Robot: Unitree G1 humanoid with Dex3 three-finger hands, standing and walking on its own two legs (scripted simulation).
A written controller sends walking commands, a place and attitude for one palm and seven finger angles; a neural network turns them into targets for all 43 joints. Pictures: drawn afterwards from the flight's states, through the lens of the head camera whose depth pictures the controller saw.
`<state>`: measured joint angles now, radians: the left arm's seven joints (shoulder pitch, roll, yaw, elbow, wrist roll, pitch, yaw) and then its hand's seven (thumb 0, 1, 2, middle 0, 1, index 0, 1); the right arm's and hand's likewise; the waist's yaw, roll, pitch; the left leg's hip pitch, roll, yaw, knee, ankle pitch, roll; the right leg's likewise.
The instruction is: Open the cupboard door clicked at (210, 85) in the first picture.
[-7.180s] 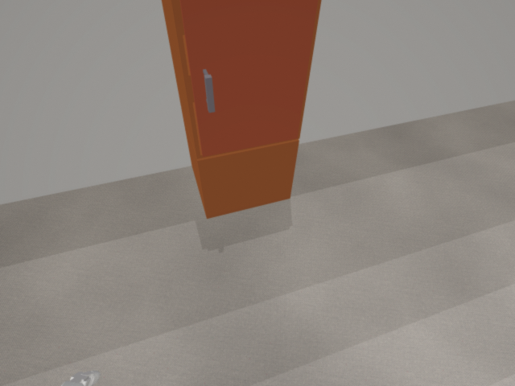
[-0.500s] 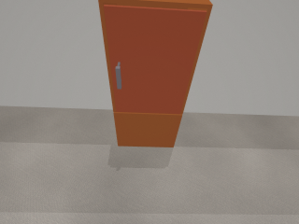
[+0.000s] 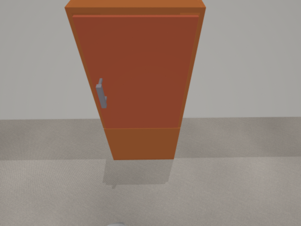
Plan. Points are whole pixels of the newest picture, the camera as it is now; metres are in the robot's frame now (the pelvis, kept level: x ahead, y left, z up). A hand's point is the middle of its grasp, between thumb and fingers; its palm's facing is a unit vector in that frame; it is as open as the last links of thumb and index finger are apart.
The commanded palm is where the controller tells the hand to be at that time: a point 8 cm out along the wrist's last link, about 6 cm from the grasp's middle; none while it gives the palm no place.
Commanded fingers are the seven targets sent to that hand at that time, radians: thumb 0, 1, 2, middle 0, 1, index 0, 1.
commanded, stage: take the last steps up to it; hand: left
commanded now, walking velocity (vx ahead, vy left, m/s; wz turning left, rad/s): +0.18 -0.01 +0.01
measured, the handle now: (102, 93) +0.63 +0.24 -0.06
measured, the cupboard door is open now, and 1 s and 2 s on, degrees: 0 0 0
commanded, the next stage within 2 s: come to a stop and stand still in 0.06 s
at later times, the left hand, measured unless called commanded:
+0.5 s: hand (91, 221) +0.17 +0.20 -0.18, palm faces +0.01 -0.97 -0.24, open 7.4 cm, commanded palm none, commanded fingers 0.00 0.90 0.90 -0.20 -0.30 -0.20 -0.30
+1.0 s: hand out of the picture +0.12 +0.15 -0.15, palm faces +0.06 -0.96 -0.29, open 7.4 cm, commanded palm none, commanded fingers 0.00 0.90 0.90 -0.20 -0.30 -0.20 -0.30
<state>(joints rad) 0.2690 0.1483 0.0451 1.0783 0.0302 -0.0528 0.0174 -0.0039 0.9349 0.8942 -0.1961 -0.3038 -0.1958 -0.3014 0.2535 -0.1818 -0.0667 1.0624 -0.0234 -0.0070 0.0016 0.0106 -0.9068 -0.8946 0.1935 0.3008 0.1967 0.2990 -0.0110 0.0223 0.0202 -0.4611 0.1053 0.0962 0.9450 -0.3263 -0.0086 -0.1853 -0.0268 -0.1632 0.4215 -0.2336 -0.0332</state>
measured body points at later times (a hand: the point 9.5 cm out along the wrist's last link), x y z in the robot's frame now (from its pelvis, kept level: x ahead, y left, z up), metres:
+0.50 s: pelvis +0.11 +0.00 +0.00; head +0.15 +0.00 +0.45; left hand +0.17 +0.25 -0.16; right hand +0.16 -0.24 -0.15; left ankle +0.12 +0.12 -0.74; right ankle +0.12 -0.13 -0.69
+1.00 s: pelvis +0.07 -0.05 +0.01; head +0.09 -0.08 +0.45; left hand +0.12 +0.20 -0.13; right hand +0.13 -0.30 -0.16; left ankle +0.03 +0.13 -0.68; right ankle +0.14 -0.14 -0.74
